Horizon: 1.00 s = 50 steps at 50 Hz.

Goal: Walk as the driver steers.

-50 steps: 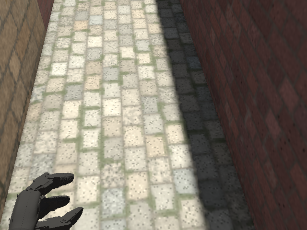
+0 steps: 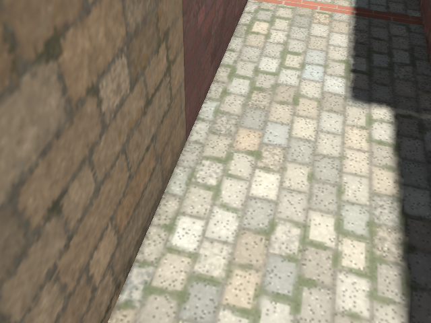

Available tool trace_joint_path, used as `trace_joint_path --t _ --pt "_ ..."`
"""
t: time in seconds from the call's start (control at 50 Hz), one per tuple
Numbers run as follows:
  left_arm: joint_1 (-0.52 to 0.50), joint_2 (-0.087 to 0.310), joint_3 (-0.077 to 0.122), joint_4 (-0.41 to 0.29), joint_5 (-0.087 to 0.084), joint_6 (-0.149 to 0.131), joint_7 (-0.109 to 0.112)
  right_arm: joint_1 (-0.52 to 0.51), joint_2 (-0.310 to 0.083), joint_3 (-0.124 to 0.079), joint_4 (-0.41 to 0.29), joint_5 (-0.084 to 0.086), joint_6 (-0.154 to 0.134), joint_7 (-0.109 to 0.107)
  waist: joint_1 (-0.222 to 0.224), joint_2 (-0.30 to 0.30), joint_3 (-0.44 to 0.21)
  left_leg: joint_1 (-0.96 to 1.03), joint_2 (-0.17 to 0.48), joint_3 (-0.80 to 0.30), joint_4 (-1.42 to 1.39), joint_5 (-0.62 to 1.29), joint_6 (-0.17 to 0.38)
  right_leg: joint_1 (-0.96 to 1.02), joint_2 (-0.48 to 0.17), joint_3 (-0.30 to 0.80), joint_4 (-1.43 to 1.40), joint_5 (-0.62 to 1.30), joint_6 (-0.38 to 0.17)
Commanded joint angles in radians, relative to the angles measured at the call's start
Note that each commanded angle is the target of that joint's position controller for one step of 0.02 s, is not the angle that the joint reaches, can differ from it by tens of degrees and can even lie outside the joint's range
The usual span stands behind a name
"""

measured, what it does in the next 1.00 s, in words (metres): walks ahead: right foot, then left foot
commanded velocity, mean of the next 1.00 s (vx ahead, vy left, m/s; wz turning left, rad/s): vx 0.22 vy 0.00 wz -0.17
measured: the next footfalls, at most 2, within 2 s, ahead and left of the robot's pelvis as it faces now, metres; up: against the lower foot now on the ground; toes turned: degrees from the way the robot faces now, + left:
right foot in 0.04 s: +0.25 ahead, -0.11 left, +0.00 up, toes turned -3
left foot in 0.48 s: +0.44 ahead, +0.06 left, +0.00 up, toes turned -12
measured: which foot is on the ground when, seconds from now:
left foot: down 0.00-0.04, up 0.06-0.46, down 0.48-1.00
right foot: up 0.00-0.02, down 0.04-1.00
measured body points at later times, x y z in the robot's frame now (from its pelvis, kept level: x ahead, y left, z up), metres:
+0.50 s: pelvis +0.28 -0.03 +0.03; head +0.29 -0.02 +0.48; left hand +0.45 +0.23 -0.08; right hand +0.35 -0.33 -0.07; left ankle +0.40 +0.07 -0.71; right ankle +0.21 -0.11 -0.71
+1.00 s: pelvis +0.34 -0.06 +0.03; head +0.35 -0.06 +0.48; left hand +0.46 +0.20 -0.10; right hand +0.41 -0.36 -0.08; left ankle +0.40 +0.07 -0.71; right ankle +0.24 -0.14 -0.71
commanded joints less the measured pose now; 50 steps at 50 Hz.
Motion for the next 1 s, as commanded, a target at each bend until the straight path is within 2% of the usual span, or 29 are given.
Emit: trace_joint_path --t 0.02,0.04,0.06,0.08,0.1,0.12,0.14,0.16,0.2,0.26,0.34,0.4,0.46,0.48,0.5,0.52,0.54,0.56,0.6,0.62,0.66,0.7,0.72,0.74,0.76,0.78,0.8,0.88,1.0 --pt "0.578 0.210 0.109 0.130 -0.008 0.002 0.026 -0.259 -0.222 -0.049 -0.109 0.001 0.024 -0.002 0.375 0.269 -0.202 -0.464 0.066 -0.016 0.519 1.034 0.168 0.826 0.094 0.017 -0.015 -0.104 -0.074" --pt "0.550 0.259 0.114 0.182 0.012 0.002 0.039 -0.265 -0.085 -0.019 -0.124 0.002 0.014 -0.007 0.291 -0.035 -0.017 -0.612 -0.045 -0.093 0.903 0.270 0.111 0.736 0.116 0.153 -0.206 -0.135 -0.055" --pt "0.297 0.384 0.107 0.113 0.019 -0.034 0.035 0.016 0.109 0.037 -0.165 -0.030 -0.020 0.000 -0.047 -0.579 -0.043 -0.885 -0.194 -0.226 1.271 -0.244 0.102 0.783 0.048 0.490 -0.206 0.265 -0.118" --pt "0.223 0.328 0.095 0.023 0.055 -0.046 0.041 0.126 0.035 0.039 -0.185 0.009 -0.073 0.008 -0.075 -0.524 -0.337 -0.966 -0.220 -0.386 1.389 -0.237 0.116 0.903 -0.156 0.943 -0.520 -0.120 -0.268" --pt "0.207 0.232 0.086 -0.016 0.068 -0.060 0.041 -0.005 -0.098 0.006 -0.148 0.049 -0.102 0.011 -0.006 -0.204 -0.291 -0.967 -0.188 -0.387 1.333 -0.091 0.131 0.800 -0.193 1.004 -0.592 -0.211 -0.267" --pt "0.173 0.200 0.079 -0.004 0.046 -0.084 0.036 -0.099 -0.128 -0.010 -0.145 0.041 -0.096 -0.001 -0.012 0.030 -0.200 -0.958 -0.138 -0.376 1.233 0.026 0.142 0.642 -0.177 0.900 -0.545 -0.203 -0.217" --pt "0.139 0.191 0.073 0.007 0.044 -0.099 0.034 -0.136 -0.114 -0.007 -0.144 0.018 -0.069 -0.016 -0.024 0.087 -0.163 -0.901 -0.098 -0.391 1.168 0.075 0.137 0.503 -0.168 0.816 -0.495 -0.085 -0.196" --pt "0.126 0.177 0.067 0.023 0.060 -0.110 0.039 -0.146 -0.132 -0.017 -0.143 0.019 -0.040 -0.017 -0.033 0.083 -0.135 -0.819 -0.068 -0.406 1.110 0.074 0.135 0.381 -0.158 0.709 -0.458 -0.001 -0.208" --pt "0.113 0.148 0.054 0.059 0.073 -0.101 0.058 -0.151 -0.125 -0.023 -0.151 0.009 -0.014 -0.011 -0.060 -0.012 -0.092 -0.749 -0.057 -0.371 1.006 0.044 0.133 0.257 -0.117 0.542 -0.480 0.157 -0.208" --pt "0.154 0.116 0.041 0.097 0.044 -0.089 0.095 -0.197 -0.071 -0.006 -0.158 0.000 -0.023 0.000 -0.029 0.000 -0.112 -0.805 -0.083 -0.338 0.855 0.123 0.093 0.362 -0.107 0.394 -0.481 0.436 -0.232" --pt "0.134 0.093 0.033 0.119 0.040 -0.044 0.124 -0.248 -0.002 0.016 -0.124 0.008 -0.028 0.027 0.002 -0.041 -0.145 -0.750 -0.111 -0.300 0.473 0.368 0.063 0.500 -0.045 0.243 -0.484 0.405 -0.180" --pt "0.132 0.079 0.027 0.128 0.054 -0.027 0.124 -0.283 -0.034 0.008 -0.091 0.008 -0.049 0.045 0.038 -0.069 -0.120 -0.698 -0.150 -0.270 0.320 0.457 0.066 0.555 -0.048 0.257 -0.480 0.315 -0.172" --pt "0.100 0.053 0.018 0.141 0.046 -0.015 0.123 -0.229 -0.070 -0.011 -0.043 -0.006 -0.071 0.047 -0.001 -0.077 -0.088 -0.630 -0.163 -0.267 0.133 0.485 0.099 0.631 -0.049 0.309 -0.408 0.213 -0.135" --pt "0.094 0.036 0.012 0.143 0.047 -0.015 0.125 -0.197 -0.082 -0.013 -0.021 -0.018 -0.080 0.045 -0.022 -0.056 -0.093 -0.547 -0.146 -0.272 0.065 0.663 0.114 0.623 -0.013 0.299 -0.356 0.185 -0.098" --pt "0.105 0.008 0.001 0.125 0.080 -0.020 0.131 -0.197 -0.147 -0.020 -0.030 -0.044 -0.086 0.040 0.000 0.036 -0.136 -0.433 -0.040 -0.376 0.125 1.032 0.149 0.575 0.060 0.281 -0.257 0.047 -0.047" --pt "0.193 0.001 0.001 0.145 0.076 -0.014 0.141 -0.186 -0.130 -0.009 -0.025 -0.079 -0.076 0.037 0.019 0.195 -0.216 -0.345 0.104 -0.522 0.151 1.252 0.295 0.527 0.121 0.275 -0.115 -0.252 0.021" --pt "0.178 0.033 0.003 0.148 0.077 -0.002 0.145 -0.177 -0.057 0.009 -0.009 -0.067 -0.058 0.042 0.000 0.243 -0.252 -0.364 0.183 -0.629 0.092 1.174 0.368 0.512 0.117 0.263 -0.075 -0.578 0.053" --pt "0.191 0.038 0.006 0.156 0.062 0.012 0.145 -0.205 -0.012 0.025 0.009 -0.020 -0.047 0.049 0.019 0.239 -0.226 -0.405 0.183 -0.656 0.036 0.863 0.362 0.499 0.068 0.259 -0.100 -0.657 0.055" --pt "0.155 -0.017 -0.001 0.154 0.054 0.045 0.155 -0.268 -0.039 0.017 -0.013 0.023 -0.025 0.047 0.033 0.126 -0.146 -0.482 0.098 -0.615 -0.042 0.375 0.285 0.535 0.028 0.222 -0.330 -0.440 0.063" --pt "0.121 -0.045 -0.007 0.159 0.064 0.064 0.157 -0.279 -0.073 0.000 -0.001 0.025 -0.022 0.033 0.034 0.171 -0.103 -0.547 0.036 -0.536 -0.057 0.180 0.220 0.595 0.020 0.214 -0.439 -0.323 0.061" --pt "0.087 -0.016 -0.001 0.145 0.067 0.084 0.156 -0.245 -0.093 -0.013 0.010 0.003 -0.025 0.027 -0.001 0.182 -0.057 -0.614 -0.032 -0.466 -0.087 0.039 0.161 0.627 0.028 0.212 -0.441 -0.288 0.051" --pt "0.109 -0.016 0.000 0.158 0.068 0.066 0.155 -0.245 -0.072 -0.017 0.015 0.011 -0.044 0.027 0.001 0.122 -0.038 -0.541 -0.040 -0.438 -0.051 0.129 0.142 0.551 0.016 0.223 -0.464 -0.351 0.032" --pt "0.093 0.005 0.007 0.159 0.055 0.047 0.159 -0.289 -0.052 -0.005 -0.009 0.019 -0.050 0.037 -0.014 0.065 -0.048 -0.501 -0.041 -0.434 -0.010 0.254 0.156 0.538 0.009 0.235 -0.473 -0.309 0.027" --pt "0.085 0.018 0.011 0.167 0.062 0.027 0.156 -0.279 -0.050 -0.006 0.000 0.006 -0.053 0.037 -0.022 0.046 -0.078 -0.453 -0.043 -0.416 0.029 0.375 0.159 0.531 0.001 0.236 -0.482 -0.272 0.019" --pt "0.088 0.022 0.011 0.174 0.046 0.015 0.152 -0.256 -0.062 -0.008 0.026 -0.005 -0.052 0.035 -0.022 0.027 -0.093 -0.416 -0.054 -0.398 0.072 0.510 0.160 0.533 0.003 0.234 -0.489 -0.200 0.016" --pt "0.078 0.032 0.018 0.179 0.061 0.011 0.152 -0.247 -0.073 -0.012 0.034 0.004 -0.055 0.036 -0.034 0.042 -0.096 -0.394 -0.052 -0.384 0.091 0.662 0.171 0.533 -0.002 0.238 -0.491 -0.122 0.023" --pt "0.106 0.049 0.026 0.203 0.058 0.011 0.155 -0.232 -0.069 -0.012 0.050 0.000 -0.059 0.038 -0.040 0.052 -0.128 -0.354 -0.063 -0.362 0.118 0.729 0.171 0.534 0.003 0.228 -0.480 -0.078 0.025" --pt "0.122 0.029 0.030 0.234 0.044 0.030 0.158 -0.262 -0.050 -0.006 0.082 0.004 -0.054 0.043 -0.030 0.025 -0.122 -0.367 -0.081 -0.336 0.137 0.732 0.164 0.561 0.017 0.216 -0.470 0.008 0.016" --pt "0.136 0.037 0.038 0.271 0.043 0.042 0.158 -0.310 -0.048 -0.001 0.124 0.000 -0.041 0.038 -0.024 0.008 -0.078 -0.421 -0.105 -0.302 0.141 0.609 0.132 0.564 0.020 0.221 -0.473 0.050 -0.005"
